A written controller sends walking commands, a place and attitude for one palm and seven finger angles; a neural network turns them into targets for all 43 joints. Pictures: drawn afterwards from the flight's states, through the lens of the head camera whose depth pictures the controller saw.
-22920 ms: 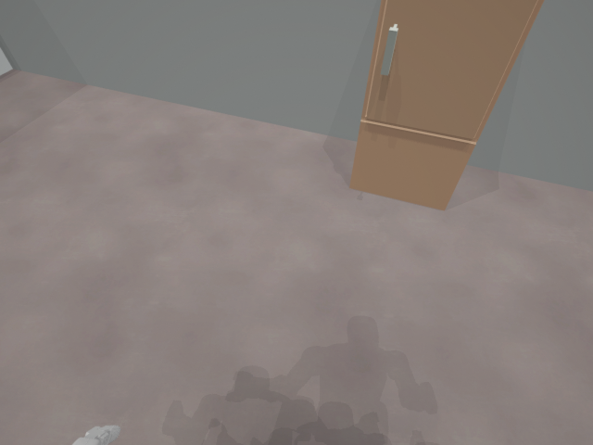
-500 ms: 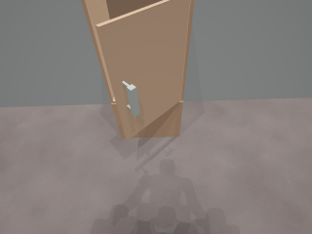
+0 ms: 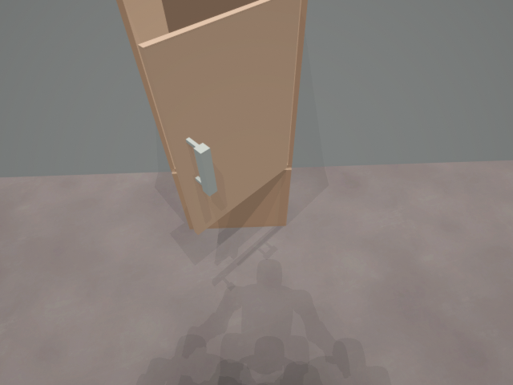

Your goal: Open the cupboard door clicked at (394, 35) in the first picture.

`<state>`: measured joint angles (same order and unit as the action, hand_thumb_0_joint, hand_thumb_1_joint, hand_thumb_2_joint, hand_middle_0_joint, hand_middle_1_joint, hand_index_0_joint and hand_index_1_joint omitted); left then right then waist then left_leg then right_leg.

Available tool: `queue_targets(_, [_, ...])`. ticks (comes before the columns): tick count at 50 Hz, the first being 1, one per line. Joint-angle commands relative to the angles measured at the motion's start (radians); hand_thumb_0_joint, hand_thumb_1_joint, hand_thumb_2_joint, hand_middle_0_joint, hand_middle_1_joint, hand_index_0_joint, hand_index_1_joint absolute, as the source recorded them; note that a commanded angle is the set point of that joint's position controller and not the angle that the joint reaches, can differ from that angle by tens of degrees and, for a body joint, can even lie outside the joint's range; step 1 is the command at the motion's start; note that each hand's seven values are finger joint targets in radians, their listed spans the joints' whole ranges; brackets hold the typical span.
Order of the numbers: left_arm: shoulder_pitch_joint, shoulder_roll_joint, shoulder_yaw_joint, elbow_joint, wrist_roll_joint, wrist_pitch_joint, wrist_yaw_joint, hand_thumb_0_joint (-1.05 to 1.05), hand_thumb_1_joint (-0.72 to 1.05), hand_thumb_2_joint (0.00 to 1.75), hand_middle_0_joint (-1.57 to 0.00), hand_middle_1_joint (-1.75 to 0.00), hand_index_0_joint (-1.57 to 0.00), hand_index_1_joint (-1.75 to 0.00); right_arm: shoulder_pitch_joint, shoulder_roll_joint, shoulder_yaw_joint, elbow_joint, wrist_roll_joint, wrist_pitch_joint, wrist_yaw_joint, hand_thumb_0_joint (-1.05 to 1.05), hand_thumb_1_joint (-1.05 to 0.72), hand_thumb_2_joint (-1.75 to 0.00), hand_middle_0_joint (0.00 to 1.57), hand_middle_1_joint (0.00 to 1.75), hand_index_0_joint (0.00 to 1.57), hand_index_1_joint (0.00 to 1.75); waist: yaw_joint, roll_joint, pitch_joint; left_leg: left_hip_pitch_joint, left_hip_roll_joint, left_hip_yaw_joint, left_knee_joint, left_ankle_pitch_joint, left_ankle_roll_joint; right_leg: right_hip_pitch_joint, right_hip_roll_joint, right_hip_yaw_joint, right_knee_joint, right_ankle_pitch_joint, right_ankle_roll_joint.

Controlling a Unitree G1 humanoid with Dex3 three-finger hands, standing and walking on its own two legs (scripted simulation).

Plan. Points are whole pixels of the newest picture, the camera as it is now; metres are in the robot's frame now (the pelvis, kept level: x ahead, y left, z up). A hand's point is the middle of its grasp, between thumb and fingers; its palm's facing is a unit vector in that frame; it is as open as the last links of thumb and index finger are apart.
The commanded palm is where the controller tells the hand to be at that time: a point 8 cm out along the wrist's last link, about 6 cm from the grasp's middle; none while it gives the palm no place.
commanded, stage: look to check the result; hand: left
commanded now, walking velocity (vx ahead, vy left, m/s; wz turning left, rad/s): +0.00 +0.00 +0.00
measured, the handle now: (200, 166) +0.60 +0.17 -0.06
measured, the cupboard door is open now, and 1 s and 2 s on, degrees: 43 43 43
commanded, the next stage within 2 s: walk to a spot facing it in 0.40 s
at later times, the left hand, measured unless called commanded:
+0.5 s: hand out of the picture +0.07 +0.22 -0.16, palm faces +0.00 -0.96 -0.30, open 7.3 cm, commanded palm none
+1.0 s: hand out of the picture +0.09 +0.18 -0.18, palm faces -0.13 -0.95 -0.27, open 7.3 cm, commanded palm none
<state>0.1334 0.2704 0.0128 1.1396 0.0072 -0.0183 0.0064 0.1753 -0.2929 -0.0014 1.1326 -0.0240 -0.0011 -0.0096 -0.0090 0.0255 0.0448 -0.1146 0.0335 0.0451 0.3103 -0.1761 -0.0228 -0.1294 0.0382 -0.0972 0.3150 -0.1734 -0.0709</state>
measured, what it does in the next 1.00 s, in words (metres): stands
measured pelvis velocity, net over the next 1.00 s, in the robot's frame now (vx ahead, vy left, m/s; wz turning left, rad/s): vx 0.00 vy -0.02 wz -0.19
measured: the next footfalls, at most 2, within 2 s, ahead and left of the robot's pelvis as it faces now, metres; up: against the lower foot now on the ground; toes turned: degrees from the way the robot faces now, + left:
left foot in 1.46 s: +0.08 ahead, +0.12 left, +0.00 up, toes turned -29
right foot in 1.70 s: -0.03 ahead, -0.16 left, +0.00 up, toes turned -36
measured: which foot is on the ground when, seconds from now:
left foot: down 0.00-0.98, up 1.00-1.00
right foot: down 0.00-1.00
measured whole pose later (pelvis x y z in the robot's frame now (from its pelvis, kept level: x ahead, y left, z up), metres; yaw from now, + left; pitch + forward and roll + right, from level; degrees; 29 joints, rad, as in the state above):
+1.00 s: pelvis +0.00 -0.02 -0.03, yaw -11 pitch +0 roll +2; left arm 0.19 0.21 0.08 0.97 0.02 0.05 -0.02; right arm 0.25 -0.21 -0.05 1.03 -0.03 0.04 -0.04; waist 0.01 0.02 0.10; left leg -0.24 0.12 0.20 0.67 -0.40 -0.05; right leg -0.32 0.01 -0.02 0.67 -0.33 -0.05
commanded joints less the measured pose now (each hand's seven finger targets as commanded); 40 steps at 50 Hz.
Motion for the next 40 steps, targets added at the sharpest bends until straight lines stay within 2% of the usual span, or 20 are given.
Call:
queue_targets(1, [-0.009, 0.195, 0.036, -0.045, 0.0, -0.023, 0.017, 0.0, 0.9, 0.9, -0.2, -0.3, -0.2, -0.3, 0.007, -0.148, -0.027, -0.044, 0.004, -0.013, -0.016, 0.0, -0.9, -0.9, 0.2, 0.3, 0.2, 0.3, 0.0, -0.023, -0.079, 0.01, 0.086, -0.086, -0.02, 0.117, 0.041, 0.046, -0.176, 0.162, -0.064, 0.181, 0.02])
queue_targets(9, [0.013, 0.192, 0.036, -0.036, 0.0, -0.02, 0.021, 0.0, 0.9, 0.9, -0.2, -0.3, -0.2, -0.3, 0.011, -0.14, -0.027, -0.04, 0.008, -0.005, -0.02, 0.0, -0.9, -0.9, 0.2, 0.3, 0.2, 0.3, 0.001, -0.038, -0.052, 0.015, 0.084, -0.073, -0.013, 0.1, 0.041, 0.032, -0.172, 0.157, -0.079, 0.187, 0.034])
queue_targets(11, [0.008, 0.187, 0.033, -0.033, -0.001, -0.019, 0.021, 0.0, 0.9, 0.9, -0.2, -0.3, -0.2, -0.3, 0.014, -0.138, -0.027, -0.036, 0.005, -0.005, -0.019, 0.0, -0.9, -0.9, 0.2, 0.3, 0.2, 0.3, -0.002, -0.022, -0.052, 0.015, 0.085, -0.076, -0.017, 0.097, 0.04, 0.033, -0.174, 0.161, -0.078, 0.177, 0.03])
queue_targets(14, [0.014, 0.183, 0.034, -0.033, 0.0, -0.019, 0.021, 0.0, 0.9, 0.9, -0.2, -0.3, -0.2, -0.3, 0.01, -0.138, -0.025, -0.04, 0.007, -0.006, -0.02, 0.0, -0.9, -0.9, 0.2, 0.3, 0.2, 0.3, 0.001, -0.032, -0.047, 0.02, 0.087, -0.075, -0.02, 0.099, 0.041, 0.022, -0.167, 0.161, -0.081, 0.162, 0.027])
queue_targets(15, [0.011, 0.181, 0.032, -0.032, -0.001, -0.019, 0.021, 0.0, 0.9, 0.9, -0.2, -0.3, -0.2, -0.3, 0.011, -0.135, -0.026, -0.037, 0.004, -0.006, -0.02, 0.0, -0.9, -0.9, 0.2, 0.3, 0.2, 0.3, -0.002, -0.015, -0.045, 0.02, 0.088, -0.076, -0.02, 0.104, 0.04, 0.025, -0.171, 0.16, -0.079, 0.171, 0.025])
queue_targets(19, [0.016, 0.178, 0.033, -0.037, 0.0, -0.021, 0.022, 0.0, 0.9, 0.9, -0.2, -0.3, -0.2, -0.3, 0.013, -0.135, -0.025, -0.04, 0.007, -0.009, -0.022, 0.0, -0.9, -0.9, 0.2, 0.3, 0.2, 0.3, 0.002, -0.034, -0.062, 0.026, 0.092, -0.076, -0.023, 0.125, 0.042, 0.04, -0.165, 0.156, -0.069, 0.206, 0.024])
queue_targets(22, [0.015, 0.169, 0.029, -0.035, -0.001, -0.019, 0.021, 0.0, 0.9, 0.9, -0.2, -0.3, -0.2, -0.3, 0.009, -0.126, -0.023, -0.037, 0.004, -0.011, -0.021, 0.0, -0.9, -0.9, 0.2, 0.3, 0.2, 0.3, 0.002, -0.012, -0.047, 0.02, 0.093, -0.079, -0.03, 0.135, 0.04, 0.035, -0.167, 0.155, -0.064, 0.207, 0.02])
queue_targets(26, [0.017, 0.167, 0.031, -0.037, 0.0, -0.02, 0.022, 0.0, 0.9, 0.9, -0.2, -0.3, -0.2, -0.3, 0.016, -0.119, -0.022, -0.034, 0.004, -0.012, -0.022, 0.0, -0.9, -0.9, 0.2, 0.3, 0.2, 0.3, 0.002, -0.025, -0.059, 0.024, 0.093, -0.078, -0.03, 0.14, 0.041, 0.046, -0.169, 0.153, -0.063, 0.221, 0.022])
queue_targets(27, [0.017, 0.161, 0.031, -0.038, 0.0, -0.018, 0.022, 0.0, 0.9, 0.9, -0.2, -0.3, -0.2, -0.3, 0.02, -0.114, -0.023, -0.035, 0.003, -0.011, -0.024, 0.0, -0.9, -0.9, 0.2, 0.3, 0.2, 0.3, 0.0, -0.021, -0.057, 0.031, 0.097, -0.069, -0.023, 0.15, 0.038, 0.035, -0.165, 0.161, -0.055, 0.246, 0.019])
queue_targets(29, [0.054, 0.093, 0.026, -0.038, 0.001, 0.0, 0.028, 0.0, 0.9, 0.9, -0.2, -0.3, -0.2, -0.3, 0.069, -0.035, -0.013, -0.03, 0.004, 0.001, -0.03, 0.0, -0.9, -0.9, 0.2, 0.3, 0.2, 0.3, -0.003, -0.031, -0.069, 0.035, 0.1, -0.031, 0.021, 0.16, 0.026, 0.019, -0.163, 0.17, -0.018, 0.32, 0.028])
queue_targets(34, [0.067, 0.114, 0.058, -0.09, 0.009, 0.034, 0.02, 0.0, 0.9, 0.9, -0.2, -0.3, -0.2, -0.3, 0.096, -0.053, -0.045, -0.072, 0.005, 0.022, -0.043, 0.0, -0.9, -0.9, 0.2, 0.3, 0.2, 0.3, -0.004, -0.054, -0.045, -0.016, 0.111, 0.025, 0.116, 0.073, 0.023, -0.049, -0.154, 0.226, 0.068, 0.337, 0.002])
queue_targets(36, [0.061, 0.113, 0.067, -0.119, 0.012, 0.044, 0.013, 0.0, 0.9, 0.9, -0.2, -0.3, -0.2, -0.3, 0.098, -0.057, -0.057, -0.096, 0.003, 0.026, -0.046, 0.0, -0.9, -0.9, 0.2, 0.3, 0.2, 0.3, -0.008, -0.034, -0.032, -0.02, 0.124, 0.025, 0.129, 0.038, 0.031, -0.104, -0.146, 0.244, 0.097, 0.297, -0.004])
queue_targets(38, [0.05, 0.103, 0.072, -0.15, 0.014, 0.051, 0.005, 0.0, 0.9, 0.9, -0.2, -0.3, -0.2, -0.3, 0.099, -0.067, -0.066, -0.117, 0.0, 0.025, -0.047, 0.0, -0.9, -0.9, 0.2, 0.3, 0.2, 0.3, -0.011, 0.015, -0.022, -0.022, 0.16, -0.004, 0.103, -0.002, 0.05, -0.166, -0.11, 0.238, 0.15, 0.216, 0.002])
queue_targets(39, [0.052, 0.09, 0.073, -0.161, 0.014, 0.052, 0.002, 0.0, 0.9, 0.9, -0.2, -0.3, -0.2, -0.3, 0.098, -0.077, -0.069, -0.125, 0.0, 0.024, -0.047, 0.0, -0.9, -0.9, 0.2, 0.3, 0.2, 0.3, -0.007, 0.038, -0.026, -0.013, 0.193, -0.029, 0.08, -0.013, 0.066, -0.198, -0.08, 0.219, 0.198, 0.165, 0.012])
queue_targets(40, [0.048, 0.081, 0.074, -0.174, 0.015, 0.055, -0.003, 0.0, 0.9, 0.9, -0.2, -0.3, -0.2, -0.3, 0.1, -0.092, -0.078, -0.134, -0.003, 0.021, -0.048, 0.0, -0.9, -0.9, 0.2, 0.3, 0.2, 0.3, -0.008, 0.088, -0.025, -0.009, 0.242, -0.074, 0.044, -0.011, 0.094, -0.236, -0.055, 0.192, 0.277, 0.109, 0.022])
